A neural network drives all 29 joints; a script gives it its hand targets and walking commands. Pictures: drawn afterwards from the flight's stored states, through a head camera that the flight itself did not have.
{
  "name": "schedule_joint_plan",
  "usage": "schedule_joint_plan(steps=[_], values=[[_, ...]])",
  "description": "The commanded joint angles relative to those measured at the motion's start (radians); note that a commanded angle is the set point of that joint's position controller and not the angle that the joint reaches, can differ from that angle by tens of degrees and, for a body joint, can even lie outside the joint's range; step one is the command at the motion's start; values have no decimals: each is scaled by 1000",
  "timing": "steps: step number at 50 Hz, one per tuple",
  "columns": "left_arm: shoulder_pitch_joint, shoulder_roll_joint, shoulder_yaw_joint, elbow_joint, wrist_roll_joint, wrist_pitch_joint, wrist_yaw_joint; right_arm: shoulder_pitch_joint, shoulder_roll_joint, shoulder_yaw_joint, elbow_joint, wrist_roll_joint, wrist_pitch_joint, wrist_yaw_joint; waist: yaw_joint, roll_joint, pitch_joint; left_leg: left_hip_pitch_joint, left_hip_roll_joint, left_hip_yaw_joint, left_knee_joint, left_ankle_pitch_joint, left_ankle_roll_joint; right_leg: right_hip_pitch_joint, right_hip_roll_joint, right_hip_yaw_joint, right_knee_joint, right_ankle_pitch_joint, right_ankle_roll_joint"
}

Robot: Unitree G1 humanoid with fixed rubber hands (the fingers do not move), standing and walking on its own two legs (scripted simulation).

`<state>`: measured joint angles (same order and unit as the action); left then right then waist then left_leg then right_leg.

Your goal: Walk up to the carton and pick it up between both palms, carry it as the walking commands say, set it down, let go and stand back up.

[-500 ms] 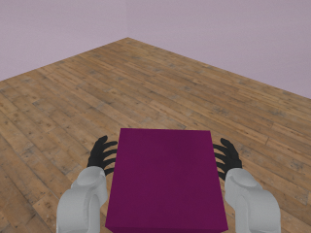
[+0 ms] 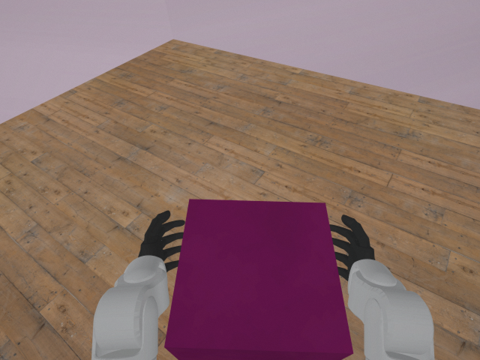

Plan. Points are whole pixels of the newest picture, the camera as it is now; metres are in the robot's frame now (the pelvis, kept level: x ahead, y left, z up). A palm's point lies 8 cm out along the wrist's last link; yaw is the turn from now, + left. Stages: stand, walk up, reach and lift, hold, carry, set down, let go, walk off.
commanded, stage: carry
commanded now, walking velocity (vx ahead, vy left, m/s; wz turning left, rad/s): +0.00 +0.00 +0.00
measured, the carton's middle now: (253, 293) +0.24 +0.00 +0.00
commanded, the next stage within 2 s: none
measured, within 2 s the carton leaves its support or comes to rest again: neither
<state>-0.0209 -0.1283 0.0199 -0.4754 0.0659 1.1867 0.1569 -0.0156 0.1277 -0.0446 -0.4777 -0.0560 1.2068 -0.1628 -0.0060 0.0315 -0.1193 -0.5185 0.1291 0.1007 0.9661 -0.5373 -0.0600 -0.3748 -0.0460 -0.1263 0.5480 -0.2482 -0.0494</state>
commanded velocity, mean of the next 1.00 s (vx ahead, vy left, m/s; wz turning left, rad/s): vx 0.00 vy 0.00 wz -0.47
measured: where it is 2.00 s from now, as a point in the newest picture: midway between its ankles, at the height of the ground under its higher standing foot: outside the picture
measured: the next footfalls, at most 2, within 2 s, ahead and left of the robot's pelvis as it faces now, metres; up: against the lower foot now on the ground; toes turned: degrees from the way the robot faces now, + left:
left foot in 0.30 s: +0.00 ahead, +0.07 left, +0.00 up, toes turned +11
right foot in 0.96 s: -0.05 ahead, -0.26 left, +0.00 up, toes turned -20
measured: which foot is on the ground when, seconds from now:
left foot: up 0.00-0.28, down 0.30-0.96, up 0.98-1.00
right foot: down 0.00-0.70, up 0.72-0.94, down 0.96-1.00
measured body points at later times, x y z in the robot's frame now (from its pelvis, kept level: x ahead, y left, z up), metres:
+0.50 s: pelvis -0.02 -0.06 -0.01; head -0.06 -0.08 +0.44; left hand +0.24 +0.08 +0.10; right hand +0.23 -0.22 +0.09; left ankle -0.04 +0.06 -0.73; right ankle +0.02 -0.09 -0.73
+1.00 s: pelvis -0.03 -0.12 -0.03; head -0.04 -0.13 +0.42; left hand +0.27 -0.06 +0.08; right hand +0.17 -0.35 +0.07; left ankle -0.06 +0.06 -0.72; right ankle -0.08 -0.24 -0.74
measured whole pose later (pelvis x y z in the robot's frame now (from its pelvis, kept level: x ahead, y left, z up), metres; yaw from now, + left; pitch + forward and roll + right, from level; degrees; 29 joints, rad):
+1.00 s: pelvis -0.03 -0.12 -0.03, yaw -17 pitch +3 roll -2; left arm -0.11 -0.13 0.04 -0.49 0.06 1.19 0.16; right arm -0.07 0.13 -0.05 -0.51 -0.06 1.19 -0.18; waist 0.00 0.05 -0.09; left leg -0.33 0.28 0.18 0.88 -0.56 -0.14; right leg -0.38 -0.02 -0.06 0.73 -0.38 0.02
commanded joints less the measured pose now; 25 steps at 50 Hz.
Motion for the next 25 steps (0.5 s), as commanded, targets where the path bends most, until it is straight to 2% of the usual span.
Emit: schedule_joint_plan(steps=[1, 2, 3, 4, 5, 6, 7, 8, 9, 10, 11, 12, 13, 14, 15, 16, 17, 18, 19, 20, 21, 22, 23, 24, 25], values=[[-307, -852, -534, -69, -287, -30, -161, -470, 889, 705, -168, 331, -49, 137, 14, -244, -224, -124, -42, -6, 175, 83, -1, 325, -174, 172, -172, 334, -54], [-270, -848, -542, -59, -290, -29, -154, -378, 833, 662, -147, 291, -42, 131, 19, -232, -241, -86, -45, -2, 135, 77, 15, 280, -200, 197, -181, 298, -89], [-256, -799, -549, -63, -290, -22, -159, -350, 805, 663, -118, 293, -32, 132, 17, -196, -242, -64, -43, -17, 124, 71, 21, 273, -220, 221, -207, 223, -84], [-288, -777, -559, -66, -286, -9, -156, -339, 783, 632, -71, 270, -22, 128, 19, -165, -216, -44, -48, -8, 65, 62, 17, 230, -218, 224, -213, 166, -98], [-259, -779, -569, -56, -297, -8, -156, -286, 774, 621, -68, 258, -24, 122, 19, -170, -234, -14, -59, 3, -7, 61, 23, 257, -224, 243, -208, 247, -113], [-297, -794, -578, -65, -296, -8, -150, -294, 774, 607, -43, 255, -23, 124, 23, -102, -187, 4, -58, -1, -82, 47, 37, 219, -245, 270, -221, 268, -126], [-303, -754, -592, -51, -285, 8, -147, -268, 726, 583, -24, 231, -11, 123, 23, -53, -191, 54, -75, 10, -152, 49, 52, 218, -278, 302, -242, 232, -116], [-344, -757, -611, -55, -300, 11, -146, -264, 745, 560, 32, 228, -11, 122, 11, -42, -159, 77, -64, -19, -236, 78, 61, 188, -260, 279, -223, 286, -110], [-360, -753, -613, -71, -301, 13, -145, -282, 742, 567, 12, 236, -14, 123, 9, -46, -121, 113, -87, 12, -351, 92, 55, 159, -241, 281, -252, 190, -65], [-416, -769, -621, -111, -312, 5, -150, -332, 763, 563, -26, 238, -21, 129, 1, -74, -151, 227, -82, 10, -486, 209, 64, 125, -227, 254, -246, 117, -49], [-420, -752, -607, -100, -315, 9, -152, -336, 780, 580, 7, 245, -15, 127, -3, -130, -126, 307, -69, 22, -574, 235, 67, 89, -196, 235, -298, 31, 39], [-421, -767, -608, -88, -312, 8, -149, -346, 769, 571, -33, 235, -23, 121, -3, -103, -122, 360, -44, 3, -590, 287, 68, 37, -169, 189, -287, -19, 62], [-414, -770, -605, -90, -310, 11, -149, -390, 788, 585, -63, 249, -28, 122, -3, -48, -116, 363, 8, -50, -561, 343, 68, 34, -153, 172, -214, 137, 86], [-389, -743, -575, -74, -288, 8, -146, -403, 802, 612, -59, 278, -28, 124, -2, -27, -118, 431, 39, -103, -589, 224, 89, -33, -118, 178, -178, 77, 114], [-332, -765, -583, -50, -288, 10, -146, -346, 779, 612, -92, 268, -31, 121, 6, 80, -149, 442, 105, -157, -634, 233, 94, -34, -108, 179, -92, 91, 98], [-301, -762, -578, -20, -282, 21, -143, -354, 765, 604, -82, 260, -17, 123, 6, 74, -94, 414, 164, -155, -610, 277, 116, -102, -70, 132, -60, 57, 109], [-360, -762, -571, -50, -290, 19, -152, -392, 786, 607, -81, 262, -22, 124, 4, -2, -49, 321, 173, -112, -519, 358, 113, -63, -64, 105, -66, 134, 90], [-352, -768, -563, 13, -285, 31, -150, -406, 776, 576, -68, 248, -19, 114, 4, 35, -59, 248, 154, -115, -542, 228, 108, 5, -62, 104, -37, 55, 102], [-397, -780, -570, -19, -301, 29, -155, -404, 797, 569, -49, 244, -15, 116, 0, 37, -57, 206, 170, -120, -563, 224, 102, 26, -41, 99, 14, 7, 83], [-375, -769, -560, 3, -291, 28, -144, -356, 798, 568, 4, 247, -3, 114, 6, 64, -61, 235, 158, -79, -530, 262, 95, 3, -47, 123, 21, 59, 68], [-365, -776, -581, -47, -308, 26, -149, -382, 795, 577, -69, 263, -12, 120, 12, 93, -77, 202, 138, -38, -517, 135, 78, 10, -49, 152, -12, 33, 74], [-364, -764, -569, -40, -310, 28, -148, -308, 803, 568, -14, 248, -6, 116, 9, -6, -85, 197, 149, -44, -495, 115, 73, 24, -49, 151, -20, 86, 47], [-387, -791, -578, -49, -324, 26, -155, -361, 818, 575, -59, 253, -12, 118, 5, -35, -72, 177, 144, -27, -492, 109, 67, 52, -45, 145, -24, 102, 51], [-386, -802, -561, -30, -317, 28, -157, -396, 831, 591, -63, 260, -11, 117, 7, -90, -36, 131, 78, 37, -404, 100, 34, 49, -95, 224, -86, 207, 53], [-385, -794, -545, -5, -307, 33, -154, -391, 851, 599, -24, 276, -4, 121, 6, -164, -85, 120, 30, 61, -343, 44, 20, 101, -137, 303, -164, 194, 44]])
